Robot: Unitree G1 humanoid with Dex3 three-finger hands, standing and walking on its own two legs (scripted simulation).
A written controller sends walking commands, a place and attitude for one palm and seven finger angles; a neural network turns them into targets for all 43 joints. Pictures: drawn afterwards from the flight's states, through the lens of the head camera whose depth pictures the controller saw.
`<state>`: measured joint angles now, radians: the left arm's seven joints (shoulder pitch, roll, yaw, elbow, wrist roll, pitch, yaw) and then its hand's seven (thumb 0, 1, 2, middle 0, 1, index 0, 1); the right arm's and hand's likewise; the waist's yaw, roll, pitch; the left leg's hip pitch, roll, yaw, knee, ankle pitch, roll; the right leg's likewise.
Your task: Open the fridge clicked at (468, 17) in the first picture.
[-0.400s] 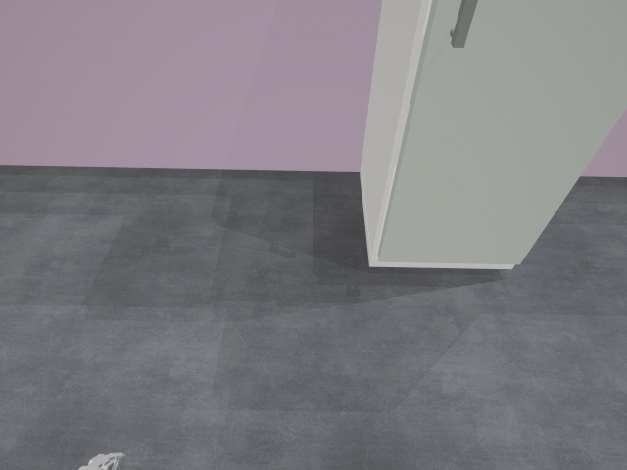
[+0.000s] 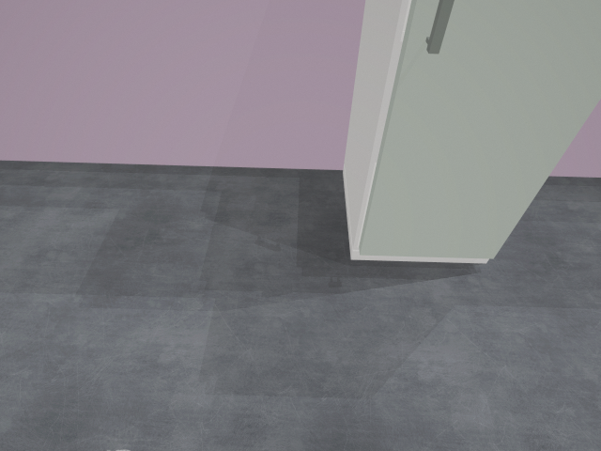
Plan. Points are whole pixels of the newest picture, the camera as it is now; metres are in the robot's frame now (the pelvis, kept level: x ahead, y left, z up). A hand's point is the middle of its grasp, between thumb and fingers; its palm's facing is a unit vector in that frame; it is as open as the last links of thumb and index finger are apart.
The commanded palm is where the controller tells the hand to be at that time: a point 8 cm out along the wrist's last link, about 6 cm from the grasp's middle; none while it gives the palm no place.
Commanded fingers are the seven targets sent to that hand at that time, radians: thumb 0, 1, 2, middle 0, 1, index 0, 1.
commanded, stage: stand and wait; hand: left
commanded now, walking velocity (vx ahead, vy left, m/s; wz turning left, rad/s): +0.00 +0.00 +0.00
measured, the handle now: out of the picture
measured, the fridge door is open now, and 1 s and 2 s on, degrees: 0 0 0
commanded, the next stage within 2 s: look at it before walking up in 0.42 s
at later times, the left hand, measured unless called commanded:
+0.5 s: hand out of the picture +0.06 +0.24 -0.15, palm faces -0.02 -0.94 -0.34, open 7.4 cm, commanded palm none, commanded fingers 0.00 0.90 0.90 -0.20 -0.30 -0.20 -0.30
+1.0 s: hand out of the picture +0.06 +0.24 -0.15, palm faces -0.02 -0.94 -0.33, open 7.4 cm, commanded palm none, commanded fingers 0.00 0.90 0.90 -0.20 -0.30 -0.20 -0.30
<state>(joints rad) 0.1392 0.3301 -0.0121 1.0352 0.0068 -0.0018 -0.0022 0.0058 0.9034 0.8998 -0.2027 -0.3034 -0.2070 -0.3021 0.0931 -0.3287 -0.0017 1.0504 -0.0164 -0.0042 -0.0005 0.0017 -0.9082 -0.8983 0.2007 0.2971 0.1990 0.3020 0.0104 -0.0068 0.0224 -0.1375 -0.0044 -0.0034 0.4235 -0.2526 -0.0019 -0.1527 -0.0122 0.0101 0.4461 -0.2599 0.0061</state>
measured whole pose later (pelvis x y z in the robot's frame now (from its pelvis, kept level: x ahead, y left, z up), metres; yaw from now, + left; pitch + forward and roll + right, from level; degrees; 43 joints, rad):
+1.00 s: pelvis -0.01 -0.01 +0.00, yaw +0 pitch -2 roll +0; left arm 0.14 0.34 -0.01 1.09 0.01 -0.01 0.00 0.01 0.90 0.90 -0.20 -0.30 -0.21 -0.30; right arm 0.12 -0.34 0.00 1.12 -0.01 -0.01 0.00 0.00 -0.91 -0.90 0.20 0.30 0.20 0.30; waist 0.01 0.00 0.04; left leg -0.13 0.01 -0.01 0.37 -0.20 -0.01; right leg -0.14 0.00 0.00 0.38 -0.21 0.00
